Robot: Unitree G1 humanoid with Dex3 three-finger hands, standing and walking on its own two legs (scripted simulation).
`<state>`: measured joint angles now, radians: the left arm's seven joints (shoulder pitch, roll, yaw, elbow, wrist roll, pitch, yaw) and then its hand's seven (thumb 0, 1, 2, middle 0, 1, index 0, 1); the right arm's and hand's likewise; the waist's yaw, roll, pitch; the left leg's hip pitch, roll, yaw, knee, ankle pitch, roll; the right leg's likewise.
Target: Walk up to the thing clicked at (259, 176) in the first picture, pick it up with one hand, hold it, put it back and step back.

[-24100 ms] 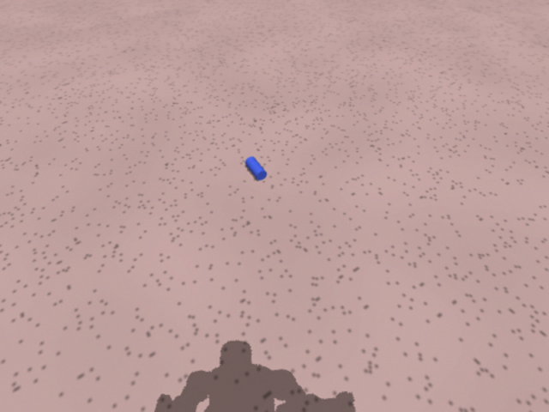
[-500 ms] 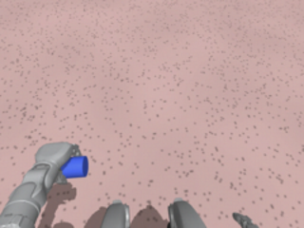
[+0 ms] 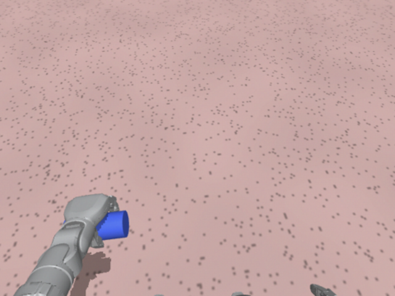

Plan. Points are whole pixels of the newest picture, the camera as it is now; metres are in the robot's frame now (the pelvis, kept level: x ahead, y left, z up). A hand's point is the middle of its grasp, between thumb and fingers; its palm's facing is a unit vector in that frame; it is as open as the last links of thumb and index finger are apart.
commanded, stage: hold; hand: left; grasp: from above
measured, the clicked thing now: (97, 227) +0.32 +0.23 -0.11
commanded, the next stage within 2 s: crouch in 1.96 s
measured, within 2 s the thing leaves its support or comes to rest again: neither
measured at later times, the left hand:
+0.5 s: hand (92, 215) +0.32 +0.22 -0.04, palm faces -0.50 -0.04 -0.86, open 9.0 cm
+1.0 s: hand (87, 230) +0.28 +0.22 -0.02, palm faces -0.50 -0.04 -0.87, open 8.9 cm
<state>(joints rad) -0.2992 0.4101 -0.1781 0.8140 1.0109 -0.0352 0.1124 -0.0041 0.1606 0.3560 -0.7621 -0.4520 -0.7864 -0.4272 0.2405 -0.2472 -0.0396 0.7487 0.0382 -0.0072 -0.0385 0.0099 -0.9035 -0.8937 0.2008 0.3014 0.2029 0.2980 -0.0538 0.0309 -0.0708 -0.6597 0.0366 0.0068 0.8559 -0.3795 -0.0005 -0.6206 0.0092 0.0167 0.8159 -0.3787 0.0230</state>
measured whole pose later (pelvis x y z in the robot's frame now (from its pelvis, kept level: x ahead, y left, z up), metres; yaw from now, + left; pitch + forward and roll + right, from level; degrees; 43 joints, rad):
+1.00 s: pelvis +0.00 +0.00 +0.03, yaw +0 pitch +2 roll +0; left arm -0.22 0.41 -0.21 0.68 1.01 -0.07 -0.01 0.00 0.19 0.27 -0.81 -0.34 -0.84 -0.31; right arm 0.20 -0.26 -0.03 0.70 0.05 0.07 -0.05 0.01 -0.90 -0.89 0.20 0.30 0.20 0.30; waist -0.01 0.04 -0.02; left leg -0.35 0.02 0.02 0.57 -0.26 0.00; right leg -0.33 0.00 0.03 0.56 -0.27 0.02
